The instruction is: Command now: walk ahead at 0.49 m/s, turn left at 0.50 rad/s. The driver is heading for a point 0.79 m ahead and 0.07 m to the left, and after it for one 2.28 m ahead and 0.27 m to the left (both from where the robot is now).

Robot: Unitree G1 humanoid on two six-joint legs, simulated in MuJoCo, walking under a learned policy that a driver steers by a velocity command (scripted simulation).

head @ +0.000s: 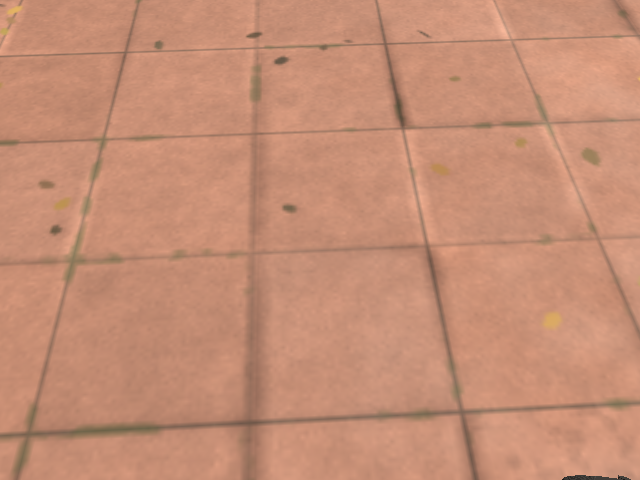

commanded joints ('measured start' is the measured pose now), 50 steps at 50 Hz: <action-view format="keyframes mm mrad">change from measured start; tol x32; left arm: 1 -35 200 47 -52 -11 7 10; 24 -393 107 -15 -231 4 -39 -33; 50 51 180 27 -101 -26 36 15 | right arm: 1 -76 -70 -18 -111 0 -10 20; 5 335 -240 -104 -33 4 19 -16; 31 363 -74 -15 4 -13 -21 -62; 50 -159 -102 -17 -105 -14 -91 -31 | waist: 1 -43 -99 47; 7 -202 115 -420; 50 -14 -148 -23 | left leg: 1 45 -40 61 -49 -73 52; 4 453 -156 110 -94 -139 135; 7 1092 242 -844 -373 -447 392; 15 441 60 -324 -469 79 273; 24 501 50 -322 -384 -131 180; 29 628 48 -285 -142 268 126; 33 -97 -90 -157 589 -475 -10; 50 256 -103 -102 -213 -26 -75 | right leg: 1 -17 -304 37 45 829 -119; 4 -87 -266 -2 472 1095 -76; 5 -324 -219 3 769 785 -35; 6 -764 0 107 1145 -212 24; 7 -852 4 328 1226 -233 7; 21 -609 -46 268 390 457 78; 29 -401 -26 231 234 302 -79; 32 205 -364 1039 59 -81 -330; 50 -251 -155 641 93 281 -185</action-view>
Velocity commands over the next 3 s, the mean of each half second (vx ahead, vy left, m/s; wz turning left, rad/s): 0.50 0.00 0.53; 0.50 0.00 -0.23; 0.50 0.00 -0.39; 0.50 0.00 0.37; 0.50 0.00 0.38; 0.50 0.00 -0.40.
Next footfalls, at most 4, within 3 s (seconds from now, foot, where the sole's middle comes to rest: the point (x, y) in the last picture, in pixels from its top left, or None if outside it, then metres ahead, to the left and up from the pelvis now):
0.10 left None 0.24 0.11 -0.77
0.58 right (374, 444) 0.54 -0.03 -0.77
1.08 left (265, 343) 0.75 0.22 -0.77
1.56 right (392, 263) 1.01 -0.07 -0.77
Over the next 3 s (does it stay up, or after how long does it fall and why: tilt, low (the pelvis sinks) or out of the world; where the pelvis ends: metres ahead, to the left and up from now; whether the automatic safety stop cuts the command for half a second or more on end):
stays up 1.65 0.20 0.01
